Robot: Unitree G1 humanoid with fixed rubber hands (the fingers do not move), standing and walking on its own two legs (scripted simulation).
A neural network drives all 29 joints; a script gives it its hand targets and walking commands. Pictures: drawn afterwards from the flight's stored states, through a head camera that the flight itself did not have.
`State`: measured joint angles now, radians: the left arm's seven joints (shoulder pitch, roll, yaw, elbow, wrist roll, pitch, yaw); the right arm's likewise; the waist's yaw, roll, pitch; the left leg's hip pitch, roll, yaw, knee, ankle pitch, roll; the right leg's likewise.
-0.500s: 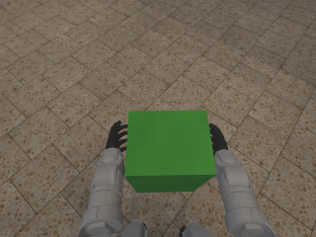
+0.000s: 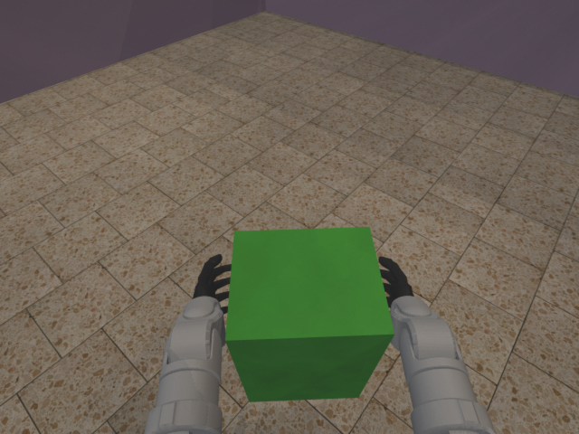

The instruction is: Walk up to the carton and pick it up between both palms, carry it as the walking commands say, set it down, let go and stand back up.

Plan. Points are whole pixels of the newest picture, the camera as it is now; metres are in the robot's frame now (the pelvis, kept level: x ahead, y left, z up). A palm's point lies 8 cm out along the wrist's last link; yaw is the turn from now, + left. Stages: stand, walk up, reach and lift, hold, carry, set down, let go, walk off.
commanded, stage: reach and lift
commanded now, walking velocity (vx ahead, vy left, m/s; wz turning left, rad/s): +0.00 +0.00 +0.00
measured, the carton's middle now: (303, 323) +0.30 +0.00 -0.04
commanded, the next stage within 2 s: hold in 1.28 s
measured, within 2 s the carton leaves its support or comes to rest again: neither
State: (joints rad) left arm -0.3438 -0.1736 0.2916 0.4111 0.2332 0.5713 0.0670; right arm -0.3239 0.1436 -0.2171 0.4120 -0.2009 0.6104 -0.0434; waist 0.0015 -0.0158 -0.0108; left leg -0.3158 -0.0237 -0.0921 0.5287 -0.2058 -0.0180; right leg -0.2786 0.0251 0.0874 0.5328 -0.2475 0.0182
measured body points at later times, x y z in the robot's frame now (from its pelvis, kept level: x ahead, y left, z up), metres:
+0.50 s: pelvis +0.00 +0.00 +0.00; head -0.05 +0.01 +0.45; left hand +0.32 +0.14 +0.05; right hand +0.31 -0.14 +0.05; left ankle +0.05 +0.13 -0.73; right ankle +0.02 -0.13 -0.73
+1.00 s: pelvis +0.01 +0.00 +0.01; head -0.03 +0.01 +0.46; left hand +0.31 +0.14 +0.04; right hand +0.30 -0.14 +0.04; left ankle +0.05 +0.13 -0.73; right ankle +0.02 -0.13 -0.73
